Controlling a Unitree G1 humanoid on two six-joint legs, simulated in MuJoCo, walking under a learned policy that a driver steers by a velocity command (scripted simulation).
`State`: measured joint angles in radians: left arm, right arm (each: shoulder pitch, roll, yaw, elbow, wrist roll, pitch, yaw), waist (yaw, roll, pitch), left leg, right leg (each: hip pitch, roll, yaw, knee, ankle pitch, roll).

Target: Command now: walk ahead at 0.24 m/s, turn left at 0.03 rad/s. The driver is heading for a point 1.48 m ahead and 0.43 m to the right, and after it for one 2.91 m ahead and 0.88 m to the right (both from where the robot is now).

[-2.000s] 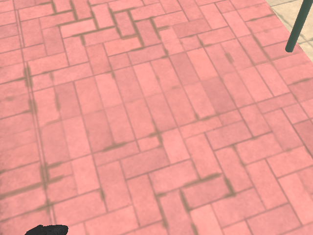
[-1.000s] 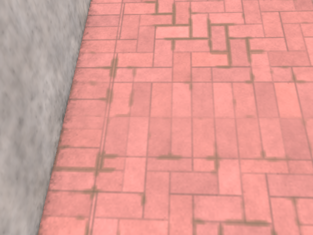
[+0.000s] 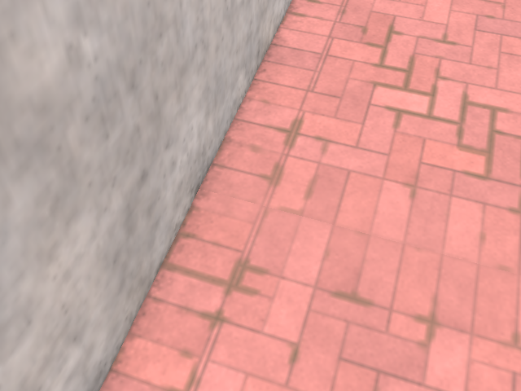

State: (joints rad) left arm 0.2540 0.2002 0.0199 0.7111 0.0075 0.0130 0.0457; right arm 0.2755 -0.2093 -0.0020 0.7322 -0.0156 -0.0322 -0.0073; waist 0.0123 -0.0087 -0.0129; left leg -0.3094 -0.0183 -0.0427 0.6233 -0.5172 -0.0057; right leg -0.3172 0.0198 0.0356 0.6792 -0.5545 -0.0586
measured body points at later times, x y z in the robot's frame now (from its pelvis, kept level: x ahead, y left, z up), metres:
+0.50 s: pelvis +0.17 +0.00 +0.02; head +0.21 -0.01 +0.47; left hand +0.13 +0.26 -0.11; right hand +0.43 -0.19 -0.04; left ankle +0.33 +0.12 -0.66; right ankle +0.02 -0.12 -0.72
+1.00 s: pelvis +0.43 -0.04 +0.07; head +0.44 -0.01 +0.52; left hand +0.63 +0.17 -0.02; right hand +0.38 -0.30 -0.06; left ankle +0.33 +0.12 -0.68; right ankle +0.59 -0.19 -0.58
